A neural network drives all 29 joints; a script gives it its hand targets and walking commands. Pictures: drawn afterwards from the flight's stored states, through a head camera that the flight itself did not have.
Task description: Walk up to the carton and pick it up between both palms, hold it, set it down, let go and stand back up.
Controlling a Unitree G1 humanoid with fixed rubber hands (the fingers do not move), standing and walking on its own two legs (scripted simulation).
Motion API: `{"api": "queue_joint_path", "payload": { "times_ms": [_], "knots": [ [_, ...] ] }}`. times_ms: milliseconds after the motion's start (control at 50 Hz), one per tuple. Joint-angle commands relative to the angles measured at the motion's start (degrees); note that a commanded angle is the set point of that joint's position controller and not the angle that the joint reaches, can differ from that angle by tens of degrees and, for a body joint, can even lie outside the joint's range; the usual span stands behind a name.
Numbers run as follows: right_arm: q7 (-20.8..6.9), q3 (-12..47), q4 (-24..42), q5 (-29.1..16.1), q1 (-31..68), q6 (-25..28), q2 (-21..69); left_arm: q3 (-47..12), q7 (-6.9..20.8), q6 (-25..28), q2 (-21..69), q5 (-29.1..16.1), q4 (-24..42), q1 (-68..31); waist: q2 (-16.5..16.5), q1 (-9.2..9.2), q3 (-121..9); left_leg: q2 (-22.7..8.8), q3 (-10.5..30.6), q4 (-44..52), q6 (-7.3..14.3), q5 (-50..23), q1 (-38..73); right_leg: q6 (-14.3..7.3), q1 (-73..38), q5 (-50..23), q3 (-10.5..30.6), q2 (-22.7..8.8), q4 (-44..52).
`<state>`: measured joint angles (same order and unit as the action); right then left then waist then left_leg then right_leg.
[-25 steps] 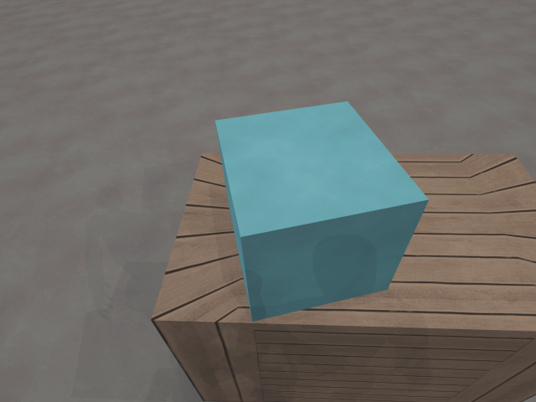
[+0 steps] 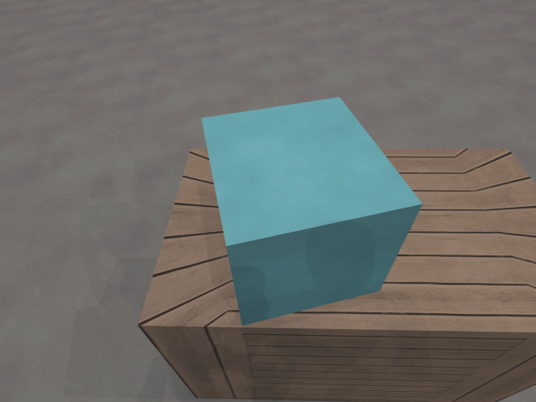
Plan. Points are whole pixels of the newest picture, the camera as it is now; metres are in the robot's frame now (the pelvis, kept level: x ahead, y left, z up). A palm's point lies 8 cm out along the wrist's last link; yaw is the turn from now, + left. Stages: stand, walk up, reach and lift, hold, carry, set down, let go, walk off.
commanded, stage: stand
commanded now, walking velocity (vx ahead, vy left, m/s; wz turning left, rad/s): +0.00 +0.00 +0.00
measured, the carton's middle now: (292, 206) +0.48 -0.02 -0.02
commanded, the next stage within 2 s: none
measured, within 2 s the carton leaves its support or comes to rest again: neither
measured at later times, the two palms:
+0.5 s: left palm out of the picture +0.08 +0.28 -0.12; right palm out of the picture +0.07 -0.30 -0.12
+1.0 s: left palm out of the picture +0.09 +0.28 -0.12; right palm out of the picture +0.08 -0.30 -0.12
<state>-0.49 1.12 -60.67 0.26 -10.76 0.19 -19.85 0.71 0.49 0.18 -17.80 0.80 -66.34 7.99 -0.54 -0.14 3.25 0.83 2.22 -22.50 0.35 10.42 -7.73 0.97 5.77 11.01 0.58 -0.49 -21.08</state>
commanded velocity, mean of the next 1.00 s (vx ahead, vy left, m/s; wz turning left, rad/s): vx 0.00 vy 0.00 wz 0.00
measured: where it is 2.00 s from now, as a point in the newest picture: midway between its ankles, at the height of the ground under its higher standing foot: outside the picture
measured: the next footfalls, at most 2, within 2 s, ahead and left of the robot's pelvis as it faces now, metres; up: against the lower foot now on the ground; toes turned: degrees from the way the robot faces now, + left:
none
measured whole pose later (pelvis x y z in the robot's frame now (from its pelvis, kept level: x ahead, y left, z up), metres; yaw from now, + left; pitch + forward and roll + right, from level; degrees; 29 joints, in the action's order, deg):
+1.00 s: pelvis +0.02 -0.01 +0.00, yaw -1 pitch -4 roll +0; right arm 0.1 0.4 -62.5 0.7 -8.0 0.4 -19.5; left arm 1.4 0.4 0.0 -17.8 0.7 -65.7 6.0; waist -0.4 0.1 3.9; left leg 0.0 1.4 -19.1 -0.4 10.8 -4.4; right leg 0.3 3.4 11.5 1.5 0.1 -18.8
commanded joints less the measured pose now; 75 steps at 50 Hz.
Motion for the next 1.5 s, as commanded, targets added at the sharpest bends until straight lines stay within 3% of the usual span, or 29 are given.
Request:
{"api": "queue_joint_path", "payload": {
  "times_ms": [0, 140, 180, 240, 260, 280, 360, 400, 420, 560, 640, 680, 700, 720, 820, 840, 900, 920, 1040, 1060, 1140, 1160, 1180, 1240, 1280, 1340, 1360, 1440, 1480],
  "knots": [
    [0.87, -2.96, 3.55, 0.75, 1.56, 1.43, -13.38, 2.44, -1.00, 1.08, -14.05, -0.04, 2.71, -1.16, 1.30, -0.01, 1.28, -7.00, 7.12, 6.80, 1.53, 0.82, -3.23, -1.75, 2.06, 0.57, 4.31, -4.71, 5.13],
    [1.09, -3.27, 3.83, -0.17, 3.08, 1.77, -12.56, 2.86, -0.56, 1.39, -14.31, -0.03, 2.77, -3.35, -0.57, -0.27, -2.93, -7.49, 6.29, 6.05, 1.95, -3.18, -1.50, -2.74, -0.46, -3.81, 6.75, -5.91, 3.92],
    [1.44, -2.59, 1.80, 0.36, 3.83, 1.66, -12.06, 2.68, -0.49, 1.13, -13.80, -0.01, 3.33, -3.66, 0.87, 1.46, -2.64, -7.67, 6.26, 5.79, 1.67, -5.27, -0.92, -2.41, -0.52, -4.06, 5.42, -5.50, 4.48],
    [1.40, -3.15, 2.96, 0.14, 2.22, 1.73, -13.69, 2.67, -0.46, 1.29, -13.37, 0.24, 2.97, -3.91, -0.76, 0.25, -3.84, -6.45, 4.55, 4.50, 1.22, -7.97, 0.87, -1.81, -1.28, -7.49, 5.56, -5.56, 3.83],
    [1.28, -3.28, 3.25, -0.18, 1.99, 1.84, -13.59, 2.23, -0.73, 1.39, -12.63, 0.09, 3.35, -3.33, 2.28, -0.71, -3.88, -7.67, 5.69, 5.02, 1.30, -9.36, 2.19, -2.18, -0.15, -6.96, 4.63, -6.09, 4.23],
    [1.29, -3.24, 2.34, -0.20, 3.45, 1.75, -13.10, 2.35, -0.78, 1.17, -13.16, -0.49, 3.65, -3.78, 2.55, 1.16, -3.00, -8.07, 5.48, 4.38, 1.52, -10.23, 2.69, -2.29, 0.97, -5.83, 4.86, -5.45, 4.18],
    [1.34, -2.78, 2.77, 0.03, 3.54, 1.96, -11.61, 2.56, -0.62, 1.59, -13.62, -0.46, 3.57, -3.63, 2.61, 0.67, -3.70, -7.92, 5.10, 3.75, 2.00, -12.01, 1.96, -2.25, -1.13, -10.88, 6.74, -6.81, 4.22],
    [1.08, -3.23, 2.24, 0.51, 2.57, 1.61, -12.72, 2.64, -0.81, 1.44, -14.80, 0.18, 3.70, -4.27, -0.84, 0.11, -2.60, -7.49, 4.72, 4.52, 1.66, -12.91, 3.19, -2.59, 0.15, -11.43, 6.89, -6.18, 3.83],
    [1.13, -3.35, 1.40, 0.45, 2.78, 1.50, -13.91, 2.62, -0.90, 1.42, -14.85, -0.55, 3.12, -3.28, 2.57, 0.72, -2.23, -8.22, 5.57, 4.90, 1.81, -12.69, 1.93, -2.68, -1.11, -10.09, 5.93, -6.45, 3.65],
    [1.57, -3.72, 2.25, 0.29, 5.34, 1.51, -12.75, 2.67, -1.13, 1.18, -14.64, -0.49, 4.11, -5.48, 0.17, 0.19, -6.90, -7.58, 3.57, 3.05, 1.16, -16.27, 5.46, -2.38, -2.82, -15.13, 5.32, -6.01, 3.33],
    [1.49, -3.48, 1.32, 0.16, 4.09, 1.64, -12.93, 2.75, -0.87, 1.07, -14.56, 0.22, 3.87, -4.28, -0.10, -0.76, -3.71, -7.39, 4.22, 5.02, 1.00, -12.18, 3.19, -2.42, -1.50, -12.39, 5.37, -6.35, 4.64],
    [1.75, -2.85, 2.10, 0.10, 4.87, 1.57, -11.24, 2.75, -0.96, 1.25, -13.83, -0.26, 3.73, -4.26, 2.66, -0.47, -2.15, -7.87, 4.65, 5.35, 1.30, -12.77, 4.17, -1.92, 0.40, -10.62, 4.73, -6.09, 5.48],
    [1.53, -3.41, 1.87, 0.39, 4.82, 1.55, -12.84, 2.44, -1.04, 1.58, -12.97, -0.32, 3.36, -2.27, 0.50, 0.85, -2.08, -8.63, 4.66, 4.38, 1.82, -12.19, 4.55, -2.60, -0.17, -10.14, 6.32, -6.35, 5.78],
    [1.64, -3.32, 1.66, 0.04, 3.83, 1.45, -12.25, 2.63, -1.32, 1.19, -13.38, -0.20, 3.24, -4.47, 3.99, -1.02, -0.96, -8.06, 4.63, 6.17, 1.29, -11.29, 3.90, -2.59, 1.16, -8.94, 5.17, -6.09, 5.97],
    [1.63, -3.34, 2.63, 0.40, 5.26, 1.83, -12.26, 3.13, -1.06, 0.93, -14.32, 0.12, 4.71, -3.96, -1.98, -0.04, -1.93, -7.11, 3.34, 6.01, 0.85, -10.62, 2.38, -2.34, -1.26, -8.41, 5.51, -5.39, 5.98],
    [1.77, -3.06, 2.27, 0.49, 4.84, 1.90, -12.35, 3.54, -1.06, 0.89, -14.93, 0.29, 4.07, -4.18, 0.35, 0.21, -2.87, -7.65, 4.14, 5.86, 1.48, -12.49, 2.83, -2.78, -2.29, -9.84, 5.44, -6.65, 5.57],
    [1.44, -3.47, 1.90, 0.67, 4.96, 1.79, -12.41, 3.12, -1.14, 1.45, -14.13, -0.29, 4.73, -5.08, -1.87, 0.37, -4.81, -7.61, 4.04, 5.68, 1.31, -12.37, 3.87, -2.41, -3.04, -11.50, 6.30, -6.56, 5.40],
    [1.62, -3.59, 2.49, 0.16, 4.81, 1.60, -11.27, 3.18, -1.16, 1.33, -14.54, -0.23, 4.19, -4.75, 3.18, -0.17, -2.34, -7.77, 4.12, 6.40, 1.49, -11.16, 3.23, -3.29, -0.52, -10.72, 6.31, -6.64, 4.66],
    [1.61, -3.08, 2.13, 0.70, 5.16, 1.75, -11.78, 3.30, -0.77, 1.02, -14.30, -0.22, 4.26, -3.99, -1.59, 1.42, -1.35, -7.59, 4.29, 6.63, 1.59, -6.17, 1.69, -2.64, -0.14, -5.84, 6.53, -6.67, 6.44],
    [1.44, -2.91, 2.69, 0.83, 5.91, 1.76, -11.81, 2.80, -1.06, 1.14, -13.44, 0.76, 4.80, -4.96, 2.71, -0.01, -3.02, -7.71, 4.84, 7.48, 1.08, -7.72, 3.75, -2.69, 0.48, -6.74, 5.47, -5.61, 5.78],
    [1.30, -3.55, 2.06, 0.93, 4.72, 1.61, -12.17, 2.26, -0.86, 1.09, -13.76, 0.31, 4.64, -5.61, 1.19, -0.38, -1.55, -7.99, 4.82, 7.46, 1.05, -5.85, 2.46, -2.28, 0.90, -3.84, 4.96, -6.01, 6.46],
    [1.17, -3.48, 1.91, 0.89, 3.66, 1.68, -13.20, 3.01, -0.82, 1.24, -14.09, -0.25, 4.35, -3.81, -2.47, -0.25, -2.01, -7.01, 3.93, 7.23, 1.30, -5.06, 1.14, -2.01, -0.83, -3.41, 6.12, -5.82, 7.15],
    [1.17, -3.36, 1.60, 0.67, 5.84, 1.68, -12.65, 2.79, -0.98, 1.31, -13.92, -0.27, 3.94, -3.63, 1.46, -0.31, -3.21, -7.49, 4.78, 6.97, 1.43, -5.22, 2.32, -2.80, -0.36, -6.28, 6.20, -6.44, 5.73],
    [1.37, -2.88, 2.14, 0.37, 4.57, 1.88, -11.84, 2.81, -0.80, 1.37, -14.64, 0.10, 4.03, -4.80, 3.13, 0.13, -3.36, -8.06, 4.70, 6.04, 1.23, -10.03, 3.66, -2.24, -0.24, -7.44, 5.84, -6.36, 5.41],
    [1.37, -3.06, 1.86, 0.82, 4.43, 1.52, -11.90, 3.14, -0.82, 1.42, -14.94, -0.26, 4.37, -4.09, -1.38, 0.84, -2.06, -7.94, 4.77, 5.23, 2.06, -8.83, 2.45, -3.26, -1.18, -6.86, 7.41, -6.78, 6.63],
    [1.34, -3.55, 0.85, 0.12, 5.56, 1.55, -12.17, 2.76, -0.90, 1.53, -14.60, -0.28, 3.27, -2.34, 2.54, 0.58, -4.13, -8.56, 4.99, 6.31, 1.58, -6.89, 3.79, -2.92, -1.04, -6.89, 6.81, -6.92, 6.14],
    [1.13, -3.28, 0.79, -0.05, 4.87, 1.51, -13.28, 2.60, -0.98, 1.31, -15.38, -0.48, 3.40, -4.78, -0.54, -0.54, -3.52, -7.87, 5.07, 5.98, 1.14, -7.49, 2.98, -2.65, -1.54, -8.01, 7.22, -6.81, 6.93],
    [1.01, -3.94, 1.82, 0.71, 7.17, 1.53, -13.46, 2.39, -1.16, 1.12, -12.63, -0.26, 3.91, -4.46, -1.71, 0.55, -1.04, -6.59, 3.38, 6.90, 0.02, -5.94, 3.28, -1.83, 1.85, -5.77, 5.53, -5.48, 7.09],
    [0.91, -3.05, 1.66, 0.70, 5.40, 1.89, -12.10, 3.16, -1.00, 1.59, -14.63, -0.39, 3.31, -5.04, 5.06, 0.96, -3.44, -7.51, 4.82, 7.84, 0.59, -9.09, 2.25, -1.47, -0.63, -4.68, 4.46, -4.82, 4.92]
  ]
}}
